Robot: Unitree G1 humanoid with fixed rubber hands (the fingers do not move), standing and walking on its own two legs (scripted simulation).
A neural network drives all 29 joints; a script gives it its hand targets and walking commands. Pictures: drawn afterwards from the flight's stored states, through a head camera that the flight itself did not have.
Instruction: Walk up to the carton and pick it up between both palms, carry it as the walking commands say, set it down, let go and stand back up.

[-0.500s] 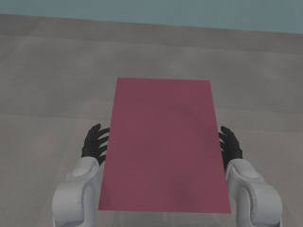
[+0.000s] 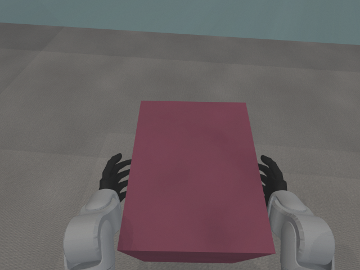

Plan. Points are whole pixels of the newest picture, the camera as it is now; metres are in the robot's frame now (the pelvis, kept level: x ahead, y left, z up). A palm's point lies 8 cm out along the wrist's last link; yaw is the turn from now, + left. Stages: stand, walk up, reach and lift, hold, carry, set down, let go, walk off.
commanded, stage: carry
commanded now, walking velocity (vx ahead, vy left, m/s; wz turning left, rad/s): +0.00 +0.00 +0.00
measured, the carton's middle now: (190, 189) +0.29 +0.00 +0.01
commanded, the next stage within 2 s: none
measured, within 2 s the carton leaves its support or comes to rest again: neither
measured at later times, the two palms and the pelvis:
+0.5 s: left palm (104, 172) +0.30 +0.18 +0.07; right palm (252, 178) +0.29 -0.13 +0.06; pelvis +0.06 +0.03 -0.01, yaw +0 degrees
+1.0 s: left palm (98, 160) +0.33 +0.20 +0.07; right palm (242, 169) +0.31 -0.11 +0.07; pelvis +0.07 +0.05 -0.01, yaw -2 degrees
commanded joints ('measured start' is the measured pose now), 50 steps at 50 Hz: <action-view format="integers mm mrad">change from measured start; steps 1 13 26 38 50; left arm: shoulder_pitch -392 -335 -327 -377 -444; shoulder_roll -845 -784 -829 -791 -795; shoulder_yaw -705 -691 -673 -678 -635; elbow -141 -169 -66 -52 -20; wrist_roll -281 -267 -260 -252 -247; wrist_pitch -42 -71 -81 -66 -94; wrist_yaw -99 -91 -112 -114 -125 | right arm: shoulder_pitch -431 -368 -381 -428 -480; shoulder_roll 756 752 724 716 735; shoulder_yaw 702 719 696 676 665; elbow -183 -165 -133 -95 -38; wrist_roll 302 311 288 267 267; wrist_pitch -44 -65 -76 -74 -88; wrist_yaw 124 128 128 123 130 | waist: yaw -5 -43 -19 -8 -7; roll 51 225 -102 51 4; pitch -330 -249 -289 -292 -305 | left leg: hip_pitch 50 621 -102 27 2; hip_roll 71 168 -12 88 73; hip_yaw -42 -162 -88 -134 -121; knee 99 70 -117 23 7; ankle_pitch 703 1595 103 736 555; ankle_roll -18 75 14 37 37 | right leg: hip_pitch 254 -404 270 163 178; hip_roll -118 41 -223 -135 -151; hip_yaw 85 -67 129 73 93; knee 11 160 54 57 49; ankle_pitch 778 -184 641 447 460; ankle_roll -55 23 -101 -21 -26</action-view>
